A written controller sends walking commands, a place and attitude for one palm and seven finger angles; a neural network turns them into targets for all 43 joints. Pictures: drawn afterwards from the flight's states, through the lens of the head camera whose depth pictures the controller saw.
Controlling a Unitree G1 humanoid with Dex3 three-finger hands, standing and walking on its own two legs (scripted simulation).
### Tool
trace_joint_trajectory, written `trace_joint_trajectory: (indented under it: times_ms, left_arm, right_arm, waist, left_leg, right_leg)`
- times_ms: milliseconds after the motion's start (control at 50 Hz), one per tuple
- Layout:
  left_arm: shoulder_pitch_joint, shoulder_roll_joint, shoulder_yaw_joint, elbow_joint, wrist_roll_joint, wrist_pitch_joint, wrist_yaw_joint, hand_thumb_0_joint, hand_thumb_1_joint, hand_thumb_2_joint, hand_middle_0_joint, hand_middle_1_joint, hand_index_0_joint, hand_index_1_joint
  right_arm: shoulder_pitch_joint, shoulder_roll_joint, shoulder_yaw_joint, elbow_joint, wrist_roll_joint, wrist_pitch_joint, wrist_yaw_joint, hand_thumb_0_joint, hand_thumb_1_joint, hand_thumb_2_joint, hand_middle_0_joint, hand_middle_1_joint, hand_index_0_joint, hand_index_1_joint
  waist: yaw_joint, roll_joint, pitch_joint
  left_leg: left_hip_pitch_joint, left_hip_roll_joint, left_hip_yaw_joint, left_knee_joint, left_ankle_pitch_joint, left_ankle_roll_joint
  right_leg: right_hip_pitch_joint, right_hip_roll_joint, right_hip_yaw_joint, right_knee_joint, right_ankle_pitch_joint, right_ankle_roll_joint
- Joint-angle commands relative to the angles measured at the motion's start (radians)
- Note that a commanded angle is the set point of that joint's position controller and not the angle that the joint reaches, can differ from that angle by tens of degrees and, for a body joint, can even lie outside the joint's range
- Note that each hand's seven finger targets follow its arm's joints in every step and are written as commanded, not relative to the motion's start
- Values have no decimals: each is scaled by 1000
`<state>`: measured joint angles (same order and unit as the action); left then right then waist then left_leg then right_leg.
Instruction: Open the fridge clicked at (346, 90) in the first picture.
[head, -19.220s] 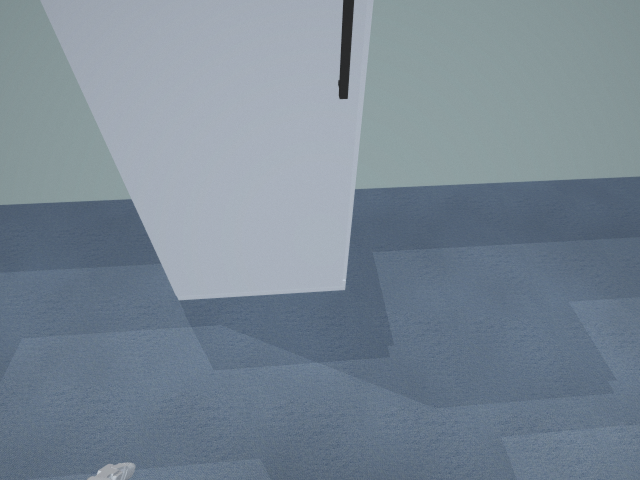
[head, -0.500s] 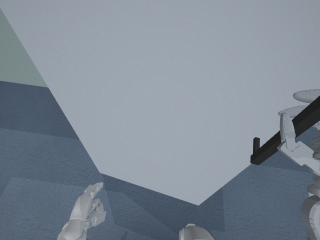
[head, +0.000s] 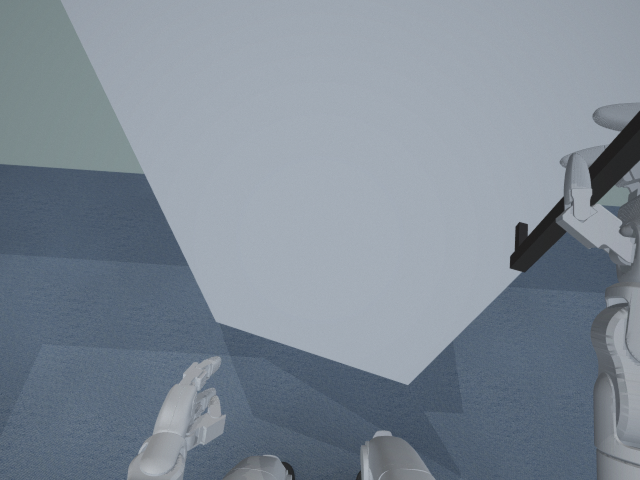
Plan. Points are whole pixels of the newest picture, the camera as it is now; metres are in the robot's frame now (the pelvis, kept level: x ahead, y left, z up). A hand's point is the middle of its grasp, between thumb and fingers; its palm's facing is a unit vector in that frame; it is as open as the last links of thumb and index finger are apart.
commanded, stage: walk backward, drawing the door open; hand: right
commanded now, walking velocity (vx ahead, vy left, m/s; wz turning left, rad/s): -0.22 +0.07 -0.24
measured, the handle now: (609, 148) +0.38 -0.19 +0.25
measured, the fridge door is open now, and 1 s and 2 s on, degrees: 15 46 66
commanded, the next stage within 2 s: stop walking and hold the door back in 1.60 s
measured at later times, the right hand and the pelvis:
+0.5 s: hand (534, 384) +0.18 -0.10 +0.22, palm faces +0.30 +0.90 -0.30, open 7.4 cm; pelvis -0.11 +0.08 +0.00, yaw -14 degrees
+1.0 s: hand out of the picture +0.08 +0.00 +0.21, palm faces +0.54 +0.80 -0.27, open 7.6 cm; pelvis -0.12 +0.27 +0.00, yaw -38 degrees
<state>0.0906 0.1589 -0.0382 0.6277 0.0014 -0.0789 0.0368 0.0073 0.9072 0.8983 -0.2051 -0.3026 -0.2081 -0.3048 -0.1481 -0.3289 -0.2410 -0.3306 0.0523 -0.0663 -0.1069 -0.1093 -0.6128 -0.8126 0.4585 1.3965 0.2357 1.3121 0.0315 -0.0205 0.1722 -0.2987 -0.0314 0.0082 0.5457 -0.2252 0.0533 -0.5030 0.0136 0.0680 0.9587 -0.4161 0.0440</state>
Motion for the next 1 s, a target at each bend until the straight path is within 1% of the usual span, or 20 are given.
trace_joint_trajectory:
  times_ms: [0, 160, 180, 220, 240, 300, 420, 460, 480, 500, 560, 660, 740, 760, 780, 800, 820, 860, 900, 980]
  left_arm:
    - [-63, 75, 28, -172, 15, -53, 36, 0, 900, 900, -200, -300, -200, -300]
    - [12, 120, 61, -198, 10, -38, 39, 0, 900, 900, -200, -300, -200, -300]
    - [26, 129, 68, -209, 8, -31, 34, 0, 900, 900, -200, -300, -200, -300]
    - [13, 159, 86, -242, -9, -35, 9, 0, 900, 900, -200, -300, -200, -300]
    - [-20, 133, 66, -236, 6, -48, -4, 0, 900, 900, -200, -300, -200, -300]
    - [-4, 144, 101, -173, -6, -61, -34, 0, 900, 900, -200, -300, -200, -300]
    - [-44, 132, 93, -151, -13, -66, -19, 0, 900, 900, -200, -300, -200, -300]
    - [-26, 101, 86, -149, -30, -58, -12, 0, 900, 900, -200, -300, -200, -300]
    - [-58, 88, 81, -163, -23, -54, -2, 0, 900, 900, -200, -300, -200, -300]
    - [-54, 103, 112, -170, -26, -50, 6, 0, 900, 900, -200, -300, -200, -300]
    - [-84, 50, 70, -171, 12, -36, 26, 0, 900, 900, -200, -300, -200, -300]
    - [-62, 52, 62, -200, 19, -29, 45, 0, 900, 900, -200, -300, -200, -300]
    - [32, 55, 62, -202, 12, -54, 33, 0, 900, 900, -200, -300, -200, -300]
    - [58, 76, 79, -198, 0, -54, 32, 0, 900, 900, -200, -300, -200, -300]
    - [45, 118, 96, -231, 9, -59, 26, 0, 900, 900, -200, -300, -200, -300]
    - [-20, 156, 111, -247, 31, -54, 15, 0, 900, 900, -200, -300, -200, -300]
    - [-45, 160, 122, -229, 26, -48, -3, 0, 900, 900, -200, -300, -200, -300]
    - [-74, 147, 126, -192, 15, -56, -2, 0, 900, 900, -200, -300, -200, -300]
    - [-41, 148, 128, -162, -3, -64, -17, 0, 900, 900, -200, -300, -200, -300]
    - [-51, 128, 112, -201, -41, -68, -31, 0, 900, 900, -200, -300, -200, -300]
  right_arm:
    - [-246, -228, -182, -319, -14, -155, -42, 0, -900, -900, 450, 1400, 450, 1400]
    - [-260, -108, -28, -353, -7, -155, -41, 0, -900, -900, 450, 1400, 450, 1400]
    - [-274, -105, -15, -369, -5, -153, -37, 0, -900, -900, 450, 1400, 450, 1400]
    - [-292, -78, 44, -398, 4, -150, -6, 0, -900, -900, 450, 1400, 450, 1400]
    - [-382, -70, 74, -470, -16, -158, 13, 0, -900, -900, 450, 1400, 450, 1400]
    - [-283, -47, 52, -395, -37, -149, 30, 0, -900, -900, 450, 1400, 450, 1400]
    - [-340, -31, 101, -376, -24, -118, 47, 0, -900, -900, 450, 1400, 450, 1400]
    - [-339, -78, 91, -372, -33, -106, 46, 0, -900, -900, 450, 1400, 450, 1400]
    - [-352, -117, 47, -409, -28, -109, 41, 0, -900, -900, 450, 1400, 450, 1400]
    - [-284, -97, 20, -407, -14, -106, 42, 0, -900, -900, 450, 1400, 450, 1400]
    - [-265, -30, 94, -431, -31, -99, 51, 0, -900, -900, 450, 1400, 450, 1400]
    - [-326, 6, 158, -433, -38, -91, 47, 0, -900, -900, 450, 1400, 450, 1400]
    - [-344, 32, 214, -448, -50, -82, 44, 0, -900, -900, 450, 1400, 450, 1400]
    - [-355, 37, 244, -449, -44, -82, 46, 0, -900, -900, 450, 1400, 450, 1400]
    - [-379, 48, 253, -439, -40, -95, 53, 0, -900, -900, 450, 1400, 450, 1400]
    - [-374, 51, 239, -392, -60, -112, 68, 0, -900, -900, 450, 1400, 450, 1400]
    - [-385, 26, 195, -378, -81, -124, 88, 0, -900, -900, 450, 1400, 450, 1400]
    - [-448, -9, 154, -452, -76, -139, 104, 0, -900, -900, 450, 1400, 450, 1400]
    - [-349, 94, 225, -345, -63, -107, 107, 0, -900, -900, 450, 1400, 450, 1400]
    - [-335, 69, 205, -406, -34, -104, 95, 0, -900, -900, 450, 1400, 450, 1400]
  waist:
    - [-49, 119, -481]
    - [-12, 123, -561]
    - [1, 67, -576]
    - [-8, -175, -506]
    - [7, -259, -433]
    - [0, -112, -394]
    - [-18, -99, -407]
    - [3, 171, -423]
    - [-17, 285, -415]
    - [-47, 324, -484]
    - [-39, 166, -447]
    - [-39, 237, -412]
    - [4, 182, -448]
    - [42, 80, -454]
    - [60, -121, -414]
    - [9, -231, -383]
    - [3, -61, -347]
    - [-11, -44, -304]
    - [-18, -103, -302]
    - [-14, -156, -395]
  left_leg:
    - [296, 342, -158, -89, 806, 127]
    - [377, 282, -67, -25, 662, 79]
    - [311, 231, -6, 50, 574, 33]
    - [-75, 31, 69, 244, 20, -86]
    - [-234, 19, 23, 316, -263, -81]
    - [-201, 30, -46, 317, -144, -65]
    - [239, 26, -35, -92, -2, -90]
    - [325, 191, -91, -215, 253, -29]
    - [305, 334, -150, -185, 434, 75]
    - [332, 391, -165, -149, 479, 141]
    - [351, 342, -29, -112, 512, 152]
    - [301, 330, 22, -203, 292, 138]
    - [240, 223, 112, -103, 392, 31]
    - [110, 183, 156, 69, 403, -51]
    - [-171, 82, 166, 329, 155, -150]
    - [-352, 78, 13, 612, -290, -140]
    - [-328, 102, -114, 696, -292, -85]
    - [-349, 129, -157, 598, -246, -87]
    - [-82, 97, -85, 352, -149, -91]
    - [256, 13, 76, -50, -19, -131]
  right_leg:
    - [64, 11, -34, 58, -93, -9]
    - [252, -9, -86, -520, 140, -30]
    - [341, -50, -61, -607, 316, -44]
    - [566, -345, 250, -580, 1096, -174]
    - [588, -406, 376, -554, 1329, -217]
    - [565, -363, 279, -481, 1109, -200]
    - [255, -284, 258, -530, 559, -138]
    - [167, -79, 12, -337, 184, -51]
    - [41, 2, -84, -92, -74, -21]
    - [22, -14, -50, 152, -180, -20]
    - [-42, -35, -94, 244, -146, 3]
    - [85, -42, -193, -60, -162, -21]
    - [289, -42, -278, -505, 32, -32]
    - [479, -95, -227, -676, 171, -53]
    - [650, -335, 133, -769, 452, -157]
    - [654, -627, 482, -710, 814, -310]
    - [527, -661, 490, -698, 804, -321]
    - [470, -553, 345, -613, 670, -285]
    - [320, -390, 76, -574, 549, -164]
    - [280, -252, 17, -491, 404, -104]
